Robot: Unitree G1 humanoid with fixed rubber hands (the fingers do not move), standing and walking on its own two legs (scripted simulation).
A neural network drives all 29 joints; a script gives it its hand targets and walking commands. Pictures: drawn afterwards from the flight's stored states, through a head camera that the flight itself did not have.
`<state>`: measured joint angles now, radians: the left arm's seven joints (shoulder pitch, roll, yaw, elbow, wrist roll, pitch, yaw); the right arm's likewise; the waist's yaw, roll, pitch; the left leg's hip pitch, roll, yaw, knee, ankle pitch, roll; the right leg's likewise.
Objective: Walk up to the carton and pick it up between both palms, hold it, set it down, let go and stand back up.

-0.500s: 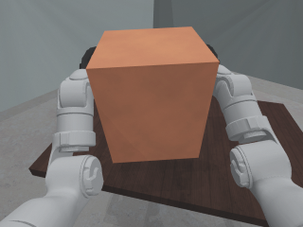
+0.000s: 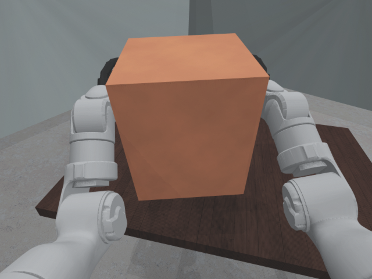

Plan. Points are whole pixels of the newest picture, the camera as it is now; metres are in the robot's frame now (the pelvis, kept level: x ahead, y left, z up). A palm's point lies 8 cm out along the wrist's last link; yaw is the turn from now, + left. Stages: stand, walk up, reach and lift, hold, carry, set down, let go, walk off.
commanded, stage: hold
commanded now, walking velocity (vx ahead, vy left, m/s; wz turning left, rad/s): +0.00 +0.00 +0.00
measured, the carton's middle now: (186, 117) +0.33 -0.01 +0.25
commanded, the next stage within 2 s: set down in 0.20 s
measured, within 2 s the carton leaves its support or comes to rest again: neither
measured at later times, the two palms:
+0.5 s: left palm (105, 87) +0.38 +0.14 +0.29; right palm (257, 86) +0.37 -0.16 +0.30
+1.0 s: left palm (108, 117) +0.39 +0.15 +0.22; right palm (243, 122) +0.37 -0.15 +0.21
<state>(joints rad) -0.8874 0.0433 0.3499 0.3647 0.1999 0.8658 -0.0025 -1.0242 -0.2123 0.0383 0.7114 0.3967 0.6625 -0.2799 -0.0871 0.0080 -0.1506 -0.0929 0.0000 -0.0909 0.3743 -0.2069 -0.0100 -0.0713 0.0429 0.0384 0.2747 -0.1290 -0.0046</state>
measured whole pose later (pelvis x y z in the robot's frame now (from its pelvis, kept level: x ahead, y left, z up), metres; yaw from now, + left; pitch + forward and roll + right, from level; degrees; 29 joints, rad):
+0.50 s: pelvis -0.01 +0.00 +0.00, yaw +0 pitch -7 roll -1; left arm -0.96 0.05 0.43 0.48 0.26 0.71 -0.04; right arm -1.06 -0.15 -0.07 0.81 0.27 0.50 -0.23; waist -0.09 -0.01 -0.09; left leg -0.03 0.00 -0.09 0.34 -0.18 -0.01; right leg -0.02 0.04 0.04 0.25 -0.12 0.00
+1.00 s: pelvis +0.00 +0.01 +0.00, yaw +1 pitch -10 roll -1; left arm -0.77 0.01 0.32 0.36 0.26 0.56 -0.01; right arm -0.80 -0.08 -0.06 0.72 0.19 0.20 -0.19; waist -0.10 -0.06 0.05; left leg 0.01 -0.01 -0.09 0.37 -0.21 0.00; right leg 0.05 0.02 0.01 0.25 -0.13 0.01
